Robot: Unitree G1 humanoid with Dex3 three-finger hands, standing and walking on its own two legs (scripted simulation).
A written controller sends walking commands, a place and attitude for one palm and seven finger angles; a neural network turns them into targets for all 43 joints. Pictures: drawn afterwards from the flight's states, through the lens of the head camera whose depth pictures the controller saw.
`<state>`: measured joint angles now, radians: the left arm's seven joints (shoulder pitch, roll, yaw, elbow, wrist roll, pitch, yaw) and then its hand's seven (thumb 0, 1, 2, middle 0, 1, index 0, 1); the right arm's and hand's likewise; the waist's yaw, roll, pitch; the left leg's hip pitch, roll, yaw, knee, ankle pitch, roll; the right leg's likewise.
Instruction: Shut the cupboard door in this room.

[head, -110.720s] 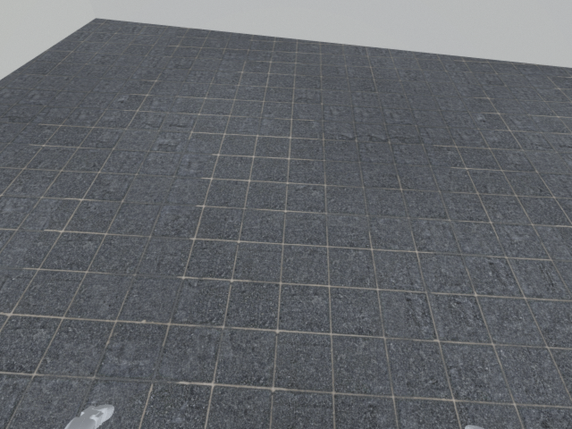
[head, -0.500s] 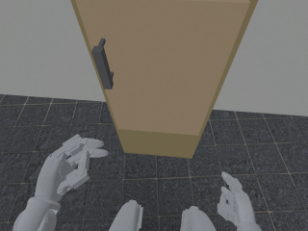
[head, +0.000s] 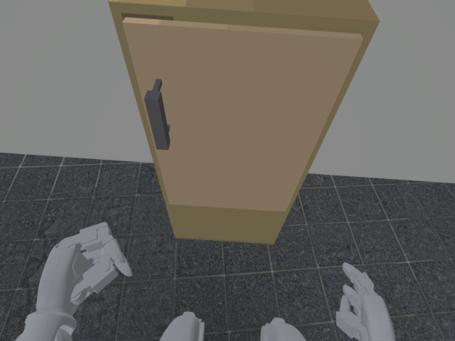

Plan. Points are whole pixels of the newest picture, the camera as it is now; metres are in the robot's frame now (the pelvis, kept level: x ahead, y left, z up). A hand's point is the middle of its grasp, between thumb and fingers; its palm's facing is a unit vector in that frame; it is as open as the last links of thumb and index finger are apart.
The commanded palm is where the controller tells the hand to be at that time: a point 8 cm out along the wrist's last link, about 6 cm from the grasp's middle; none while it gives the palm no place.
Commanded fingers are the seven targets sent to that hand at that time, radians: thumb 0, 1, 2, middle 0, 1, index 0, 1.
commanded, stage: raise the hand and make a fist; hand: left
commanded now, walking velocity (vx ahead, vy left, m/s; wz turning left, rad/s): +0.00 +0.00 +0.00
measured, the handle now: (160, 115) +0.52 +0.18 +0.08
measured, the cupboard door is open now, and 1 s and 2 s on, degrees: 0 0 0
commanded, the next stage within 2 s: bring the fist close to the handle in 0.74 s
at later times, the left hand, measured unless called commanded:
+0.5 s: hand (123, 246) +0.24 +0.18 +0.07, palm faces -0.02 -1.00 -0.03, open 3.1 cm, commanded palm +0.22 +0.23 +0.08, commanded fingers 0.00 0.90 0.90 -1.30 -1.50 -1.30 -1.50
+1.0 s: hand (126, 238) +0.25 +0.17 +0.08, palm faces +0.04 -1.00 -0.07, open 3.1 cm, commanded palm +0.25 +0.22 +0.08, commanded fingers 0.00 0.90 0.90 -1.30 -1.50 -1.30 -1.50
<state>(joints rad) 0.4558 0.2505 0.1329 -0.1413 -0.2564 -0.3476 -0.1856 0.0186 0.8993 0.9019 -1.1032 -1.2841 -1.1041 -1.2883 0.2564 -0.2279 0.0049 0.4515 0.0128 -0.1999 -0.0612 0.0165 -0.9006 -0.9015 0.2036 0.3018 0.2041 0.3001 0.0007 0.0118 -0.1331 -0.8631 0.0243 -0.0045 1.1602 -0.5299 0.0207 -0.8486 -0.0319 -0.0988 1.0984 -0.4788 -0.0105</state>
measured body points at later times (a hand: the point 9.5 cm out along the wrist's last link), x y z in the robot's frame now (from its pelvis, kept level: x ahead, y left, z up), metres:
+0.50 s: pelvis +0.02 -0.01 +0.01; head +0.07 -0.01 +0.46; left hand +0.24 +0.23 +0.08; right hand +0.19 -0.25 -0.06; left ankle +0.02 +0.10 -0.65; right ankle +0.04 -0.12 -0.65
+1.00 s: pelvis +0.01 -0.02 +0.01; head +0.06 -0.02 +0.45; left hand +0.24 +0.23 +0.09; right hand +0.19 -0.25 -0.07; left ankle +0.02 +0.10 -0.65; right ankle +0.04 -0.12 -0.65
